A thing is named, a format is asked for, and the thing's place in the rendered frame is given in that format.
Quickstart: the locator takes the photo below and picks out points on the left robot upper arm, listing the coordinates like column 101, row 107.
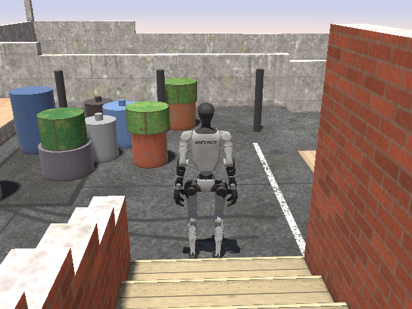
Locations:
column 183, row 148

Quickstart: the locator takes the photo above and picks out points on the right robot hand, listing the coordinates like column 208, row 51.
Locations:
column 233, row 198

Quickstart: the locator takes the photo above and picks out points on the right robot upper arm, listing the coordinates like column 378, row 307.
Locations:
column 228, row 149

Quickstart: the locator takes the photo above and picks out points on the right robot forearm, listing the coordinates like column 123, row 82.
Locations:
column 232, row 176

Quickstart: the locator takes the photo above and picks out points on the left robot forearm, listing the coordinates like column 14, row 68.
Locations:
column 180, row 171

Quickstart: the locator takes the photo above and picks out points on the left robot hand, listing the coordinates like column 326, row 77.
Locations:
column 178, row 198

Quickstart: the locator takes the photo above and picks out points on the humanoid robot torso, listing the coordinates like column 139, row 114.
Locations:
column 206, row 156

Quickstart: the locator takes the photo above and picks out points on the left robot thigh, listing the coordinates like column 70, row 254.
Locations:
column 190, row 188

